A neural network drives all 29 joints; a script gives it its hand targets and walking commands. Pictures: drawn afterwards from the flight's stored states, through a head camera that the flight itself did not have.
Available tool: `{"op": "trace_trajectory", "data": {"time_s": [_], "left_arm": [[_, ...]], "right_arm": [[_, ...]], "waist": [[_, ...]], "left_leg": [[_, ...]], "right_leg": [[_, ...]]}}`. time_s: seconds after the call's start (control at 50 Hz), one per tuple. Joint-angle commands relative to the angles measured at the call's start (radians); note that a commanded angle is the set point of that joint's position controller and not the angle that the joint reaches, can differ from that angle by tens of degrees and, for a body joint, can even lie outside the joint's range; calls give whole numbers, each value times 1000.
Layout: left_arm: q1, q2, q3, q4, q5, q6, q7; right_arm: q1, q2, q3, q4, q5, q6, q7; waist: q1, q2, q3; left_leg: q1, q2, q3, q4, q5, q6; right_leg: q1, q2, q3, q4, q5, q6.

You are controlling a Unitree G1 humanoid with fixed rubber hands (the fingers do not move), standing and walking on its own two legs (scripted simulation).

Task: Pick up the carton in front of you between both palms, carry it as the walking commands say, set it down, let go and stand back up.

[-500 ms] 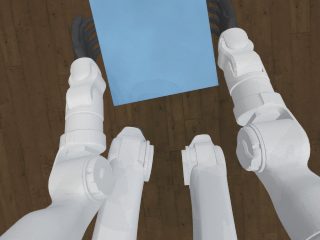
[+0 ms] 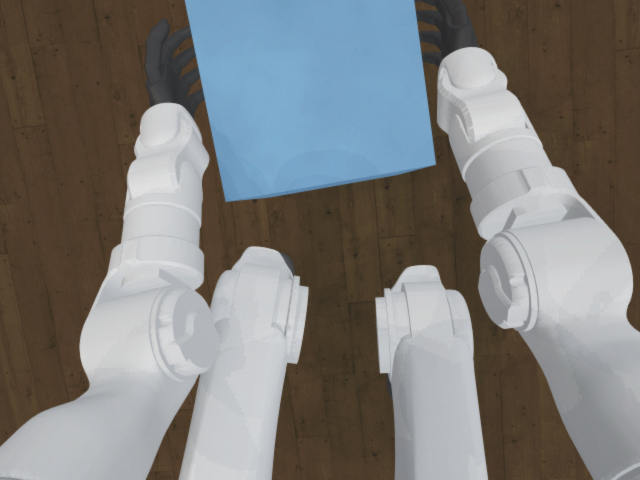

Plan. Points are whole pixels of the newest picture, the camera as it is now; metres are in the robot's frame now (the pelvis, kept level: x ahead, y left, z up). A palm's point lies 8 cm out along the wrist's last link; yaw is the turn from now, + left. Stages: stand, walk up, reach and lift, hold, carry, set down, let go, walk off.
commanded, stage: set down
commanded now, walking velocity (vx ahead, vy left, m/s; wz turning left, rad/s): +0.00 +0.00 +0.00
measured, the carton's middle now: (318, 107) +0.49 +0.05 -0.24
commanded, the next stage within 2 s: let go in 2.00 s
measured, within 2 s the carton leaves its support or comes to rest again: rests again in 0.26 s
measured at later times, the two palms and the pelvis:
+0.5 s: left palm (176, 107) +0.47 +0.21 -0.17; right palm (450, 62) +0.53 -0.09 -0.19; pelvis +0.00 +0.00 -0.01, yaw +1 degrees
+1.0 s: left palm (147, 121) +0.46 +0.25 -0.19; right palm (485, 61) +0.54 -0.13 -0.20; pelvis -0.01 +0.01 -0.02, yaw +0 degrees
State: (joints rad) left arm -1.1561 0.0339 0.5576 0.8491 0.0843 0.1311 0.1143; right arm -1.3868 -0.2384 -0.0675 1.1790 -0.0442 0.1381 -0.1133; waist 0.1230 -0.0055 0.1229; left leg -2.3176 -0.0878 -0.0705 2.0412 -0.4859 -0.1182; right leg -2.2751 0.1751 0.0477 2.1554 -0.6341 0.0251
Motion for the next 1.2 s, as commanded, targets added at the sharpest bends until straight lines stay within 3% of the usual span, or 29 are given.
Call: {"op": "trace_trajectory", "data": {"time_s": [0.0, 0.24, 0.48, 0.58, 0.64, 0.7, 0.74, 0.78, 0.9, 1.0, 1.1, 1.18], "left_arm": [[-527, -685, -355, 0, -43, -10, -219], [-504, -609, -297, 87, -42, -41, -214], [-506, -491, -242, 135, -24, -48, -221], [-474, -434, -200, 166, -13, -58, -208], [-391, -273, -138, 200, -12, -82, -168], [-192, 176, -63, 244, -52, -135, -56], [-189, 259, -97, 242, -121, -164, -14], [-220, 278, -142, 238, -187, -185, -5], [-269, 269, -276, 175, -327, -200, -14], [-172, 293, -310, 84, -383, -179, 17], [-59, 302, -289, -140, -341, -126, 62], [-32, 264, -259, -222, -265, -69, 72]], "right_arm": [[-462, 764, 165, -147, 45, -66, 204], [-476, 685, 166, -123, 50, -93, 210], [-394, 577, 92, -32, -22, -75, 213], [-399, 497, 77, -32, -29, -76, 207], [-369, 305, 59, -38, -22, -90, 171], [-261, -175, 35, -50, 20, -116, 68], [-272, -240, 66, -42, 66, -119, 40], [-299, -238, 106, -59, 120, -123, 43], [-349, -218, 196, -153, 229, -128, 65], [-287, -267, 162, -204, 221, -107, 53], [-225, -290, 86, -357, 164, -57, 47], [-175, -277, 35, -333, 138, -16, 58]], "waist": [[20, -124, -924], [24, -134, -829], [-16, -98, -691], [-14, -105, -682], [-7, -110, -694], [21, -102, -701], [33, -118, -720], [38, -151, -756], [45, -165, -907], [32, -170, -1101], [42, -168, -1324], [34, -127, -1175]], "left_leg": [[535, -31, 160, -51, 324, 60], [485, -29, 141, -28, 334, 74], [386, -24, 132, -19, 256, 72], [391, -17, 134, -15, 239, 67], [429, -1, 145, -10, 245, 50], [466, 38, 153, -19, 252, 35], [477, 54, 145, -34, 255, 48], [459, 66, 137, -26, 276, 57], [501, 82, 124, -16, 352, 62], [635, 70, 136, -45, 367, 50], [800, 41, 170, -127, 354, 50], [766, 31, 176, -203, 275, 52]], "right_leg": [[325, -19, -39, -247, 293, -33], [282, -37, -16, -217, 309, -42], [248, -51, 6, -209, 263, -59], [265, -62, 9, -205, 247, -52], [306, -80, 10, -207, 245, -38], [350, -121, 21, -216, 248, -21], [375, -136, 32, -219, 241, -13], [396, -148, 41, -208, 256, -11], [486, -164, 34, -169, 308, -18], [617, -160, -9, -164, 301, -17], [742, -128, -63, -218, 276, -19], [644, -118, -76, -297, 195, -30]]}}
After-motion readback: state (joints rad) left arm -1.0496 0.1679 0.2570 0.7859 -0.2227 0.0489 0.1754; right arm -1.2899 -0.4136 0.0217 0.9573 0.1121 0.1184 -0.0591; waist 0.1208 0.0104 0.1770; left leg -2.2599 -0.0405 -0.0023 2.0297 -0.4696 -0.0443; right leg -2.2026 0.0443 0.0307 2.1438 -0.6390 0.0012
